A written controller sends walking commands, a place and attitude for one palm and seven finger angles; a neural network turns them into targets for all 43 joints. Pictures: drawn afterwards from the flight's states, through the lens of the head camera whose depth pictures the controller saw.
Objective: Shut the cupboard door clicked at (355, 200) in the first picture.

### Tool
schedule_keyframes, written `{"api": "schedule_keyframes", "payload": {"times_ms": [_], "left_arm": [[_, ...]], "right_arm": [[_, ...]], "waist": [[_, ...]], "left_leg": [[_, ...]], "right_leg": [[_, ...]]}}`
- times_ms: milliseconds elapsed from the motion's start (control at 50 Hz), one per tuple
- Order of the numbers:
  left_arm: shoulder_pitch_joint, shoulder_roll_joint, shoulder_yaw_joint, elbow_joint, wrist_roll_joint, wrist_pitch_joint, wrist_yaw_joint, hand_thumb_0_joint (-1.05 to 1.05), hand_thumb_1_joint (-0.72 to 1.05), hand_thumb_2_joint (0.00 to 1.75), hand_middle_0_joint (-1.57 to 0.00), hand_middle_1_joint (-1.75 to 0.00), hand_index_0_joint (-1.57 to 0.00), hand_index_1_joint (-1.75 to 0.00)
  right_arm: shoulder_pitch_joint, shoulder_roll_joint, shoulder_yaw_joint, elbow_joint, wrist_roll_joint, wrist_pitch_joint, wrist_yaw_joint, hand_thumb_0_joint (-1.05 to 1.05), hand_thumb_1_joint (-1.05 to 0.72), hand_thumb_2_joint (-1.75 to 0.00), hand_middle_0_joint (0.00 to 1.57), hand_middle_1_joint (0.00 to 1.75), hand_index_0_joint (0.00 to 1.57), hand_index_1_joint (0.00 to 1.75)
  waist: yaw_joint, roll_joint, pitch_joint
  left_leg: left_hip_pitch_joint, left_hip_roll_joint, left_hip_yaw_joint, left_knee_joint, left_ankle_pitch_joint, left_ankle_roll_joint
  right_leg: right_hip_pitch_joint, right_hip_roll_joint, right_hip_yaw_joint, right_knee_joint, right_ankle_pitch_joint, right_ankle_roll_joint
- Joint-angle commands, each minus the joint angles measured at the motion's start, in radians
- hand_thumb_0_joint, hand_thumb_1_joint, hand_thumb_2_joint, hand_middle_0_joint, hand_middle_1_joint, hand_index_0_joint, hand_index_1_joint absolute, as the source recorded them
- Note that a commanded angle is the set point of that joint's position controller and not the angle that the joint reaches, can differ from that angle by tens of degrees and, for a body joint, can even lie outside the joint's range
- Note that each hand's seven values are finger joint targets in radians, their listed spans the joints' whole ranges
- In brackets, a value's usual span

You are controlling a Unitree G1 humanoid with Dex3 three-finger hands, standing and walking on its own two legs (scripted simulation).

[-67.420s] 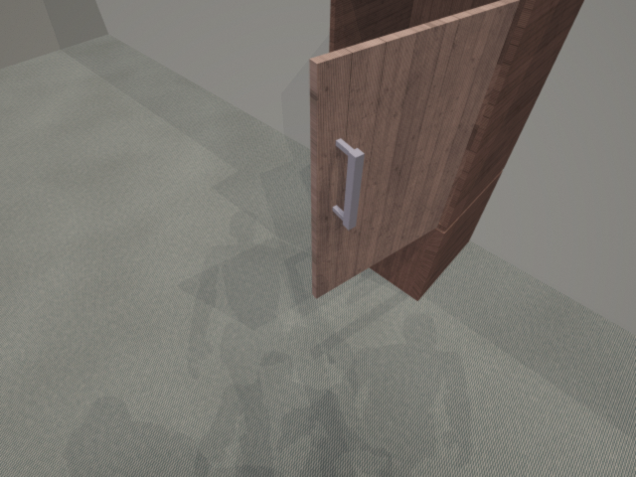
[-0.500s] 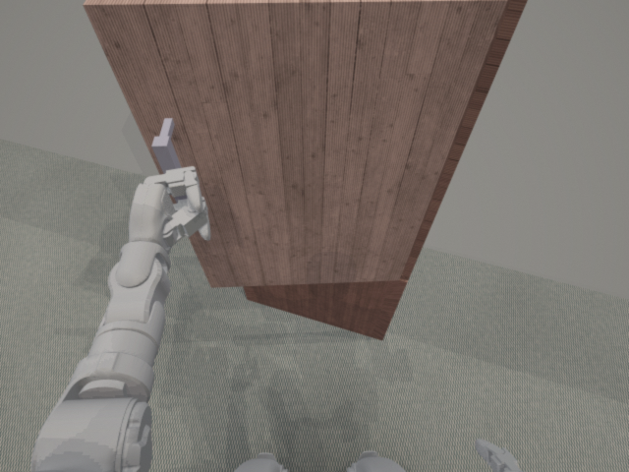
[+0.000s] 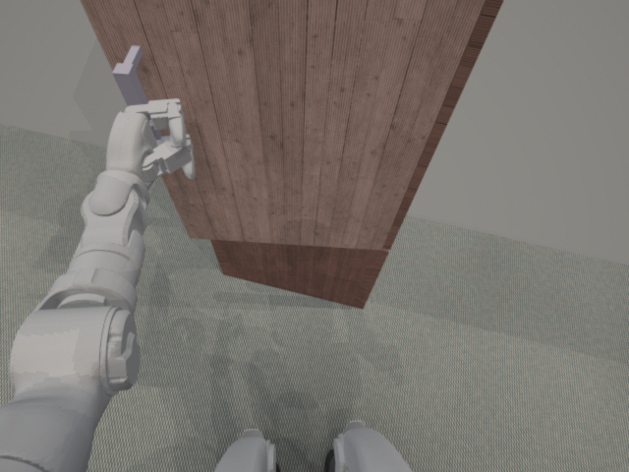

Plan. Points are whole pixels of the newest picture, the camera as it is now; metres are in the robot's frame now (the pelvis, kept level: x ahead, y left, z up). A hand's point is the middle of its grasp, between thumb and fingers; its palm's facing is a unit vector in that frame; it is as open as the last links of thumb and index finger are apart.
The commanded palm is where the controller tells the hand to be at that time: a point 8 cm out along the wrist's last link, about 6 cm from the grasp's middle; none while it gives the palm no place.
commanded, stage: push the door shut along its arc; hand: left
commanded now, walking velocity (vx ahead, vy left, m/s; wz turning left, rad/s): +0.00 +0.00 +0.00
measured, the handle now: (151, 116) +0.56 +0.19 +0.09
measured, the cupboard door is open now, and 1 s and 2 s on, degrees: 11 0 0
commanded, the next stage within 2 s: pull the fist back off the door in 1.02 s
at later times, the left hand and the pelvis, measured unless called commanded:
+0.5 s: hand (221, 110) +0.56 +0.09 +0.10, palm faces -0.26 -0.97 +0.00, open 3.1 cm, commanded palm +0.55 +0.14 +0.10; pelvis +0.01 +0.00 -0.01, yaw -2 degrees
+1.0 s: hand (232, 94) +0.59 +0.08 +0.10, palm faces -0.35 -0.94 -0.02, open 3.4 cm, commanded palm +0.61 +0.09 +0.10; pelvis +0.01 +0.01 -0.02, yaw -1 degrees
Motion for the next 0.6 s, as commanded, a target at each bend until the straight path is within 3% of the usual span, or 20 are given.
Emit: {"api": "schedule_keyframes", "payload": {"times_ms": [0,20,120,180,240,280,300,340,400,460,520,540,580], "left_arm": [[-0.594,0.161,-0.002,-0.209,0.009,-0.056,-0.03,0.0,0.9,0.9,-1.3,-1.5,-1.3,-1.5],[-0.591,0.139,-0.019,-0.195,0.006,-0.049,-0.037,0.0,0.9,0.9,-1.3,-1.5,-1.3,-1.5],[-0.634,0.244,0.062,-0.147,0.005,-0.016,-0.051,0.0,0.9,0.9,-1.3,-1.5,-1.3,-1.5],[-0.665,0.246,0.051,-0.174,0.019,-0.022,-0.059,0.0,0.9,0.9,-1.3,-1.5,-1.3,-1.5],[-0.667,0.227,0.031,-0.161,0.023,-0.015,-0.071,0.0,0.9,0.9,-1.3,-1.5,-1.3,-1.5],[-0.693,0.257,0.055,-0.156,0.024,-0.01,-0.071,0.0,0.9,0.9,-1.3,-1.5,-1.3,-1.5],[-0.693,0.244,0.047,-0.148,0.024,-0.003,-0.074,0.0,0.9,0.9,-1.3,-1.5,-1.3,-1.5],[-0.686,0.289,0.081,-0.108,0.027,0.016,-0.073,0.0,0.9,0.9,-1.3,-1.5,-1.3,-1.5],[-0.702,0.362,0.125,-0.098,0.044,0.022,-0.074,0.0,0.9,0.9,-1.3,-1.5,-1.3,-1.5],[-0.713,0.346,0.105,-0.102,0.052,0.022,-0.085,0.0,0.9,0.9,-1.3,-1.5,-1.3,-1.5],[-0.749,0.359,0.097,-0.087,0.057,0.037,-0.105,0.0,0.9,0.9,-1.3,-1.5,-1.3,-1.5],[-0.771,0.348,0.084,-0.085,0.06,0.042,-0.11,0.0,0.9,0.9,-1.3,-1.5,-1.3,-1.5],[-0.811,0.339,0.073,-0.12,0.059,0.035,-0.12,0.0,0.9,0.9,-1.3,-1.5,-1.3,-1.5]], "right_arm": [[0.135,-0.172,-0.064,-0.07,-0.003,-0.023,-0.005,0.0,-0.9,-0.9,0.2,0.3,0.2,0.3],[0.135,-0.171,-0.062,-0.071,-0.002,-0.023,-0.003,0.0,-0.9,-0.9,0.2,0.3,0.2,0.3],[0.168,-0.18,-0.056,-0.074,-0.003,-0.012,-0.005,0.0,-0.9,-0.9,0.2,0.3,0.2,0.3],[0.183,-0.178,-0.056,-0.077,-0.007,-0.007,0.0,0.0,-0.9,-0.9,0.2,0.3,0.2,0.3],[0.195,-0.178,-0.058,-0.076,-0.009,0.002,0.005,0.0,-0.9,-0.9,0.2,0.3,0.2,0.3],[0.206,-0.183,-0.059,-0.074,-0.009,0.008,0.003,0.0,-0.9,-0.9,0.2,0.3,0.2,0.3],[0.209,-0.18,-0.059,-0.076,-0.011,0.008,0.005,0.0,-0.9,-0.9,0.2,0.3,0.2,0.3],[0.218,-0.186,-0.055,-0.074,-0.01,0.014,0.004,0.0,-0.9,-0.9,0.2,0.3,0.2,0.3],[0.231,-0.187,-0.049,-0.083,-0.014,0.017,0.003,0.0,-0.9,-0.9,0.2,0.3,0.2,0.3],[0.245,-0.184,-0.05,-0.088,-0.018,0.019,0.006,0.0,-0.9,-0.9,0.2,0.3,0.2,0.3],[0.253,-0.188,-0.052,-0.082,-0.016,0.025,0.002,0.0,-0.9,-0.9,0.2,0.3,0.2,0.3],[0.257,-0.187,-0.052,-0.077,-0.017,0.026,0.002,0.0,-0.9,-0.9,0.2,0.3,0.2,0.3],[0.264,-0.189,-0.056,-0.069,-0.019,0.024,0.0,0.0,-0.9,-0.9,0.2,0.3,0.2,0.3]], "waist": [[-0.073,0.074,-0.452],[-0.077,0.085,-0.445],[-0.086,0.04,-0.444],[-0.088,0.098,-0.494],[-0.096,0.107,-0.485],[-0.104,0.098,-0.492],[-0.103,0.094,-0.492],[-0.11,0.062,-0.465],[-0.103,0.075,-0.49],[-0.107,0.116,-0.505],[-0.131,0.085,-0.505],[-0.136,0.105,-0.499],[-0.138,0.15,-0.551]], "left_leg": [[0.321,0.036,-0.092,-0.111,0.212,-0.011],[0.319,0.036,-0.09,-0.108,0.206,-0.011],[0.241,0.036,-0.079,-0.09,0.212,-0.001],[0.283,0.038,-0.084,-0.075,0.273,-0.006],[0.296,0.043,-0.085,-0.067,0.288,-0.008],[0.306,0.047,-0.09,-0.063,0.304,-0.007],[0.297,0.043,-0.087,-0.064,0.298,-0.005],[0.248,0.044,-0.079,-0.059,0.281,0.0],[0.207,0.04,-0.069,-0.046,0.29,0.003],[0.231,0.039,-0.068,-0.038,0.342,0.0],[0.208,0.044,-0.066,-0.025,0.333,0.004],[0.215,0.044,-0.067,-0.023,0.325,0.003],[0.285,0.047,-0.078,-0.015,0.383,-0.001]], "right_leg": [[0.086,0.002,0.055,-0.101,0.163,0.004],[0.074,0.002,0.056,-0.105,0.158,0.004],[0.114,0.006,0.064,-0.1,0.181,0.008],[0.097,0.007,0.06,-0.082,0.22,0.007],[0.075,0.012,0.058,-0.084,0.224,0.006],[0.065,0.014,0.054,-0.081,0.23,0.007],[0.075,0.015,0.055,-0.085,0.229,0.008],[0.088,0.016,0.059,-0.088,0.231,0.009],[0.122,0.016,0.069,-0.079,0.256,0.01],[0.116,0.02,0.063,-0.066,0.298,0.006],[0.11,0.021,0.066,-0.068,0.304,0.013],[0.094,0.022,0.064,-0.069,0.291,0.012],[0.07,0.022,0.06,-0.061,0.316,0.008]]}}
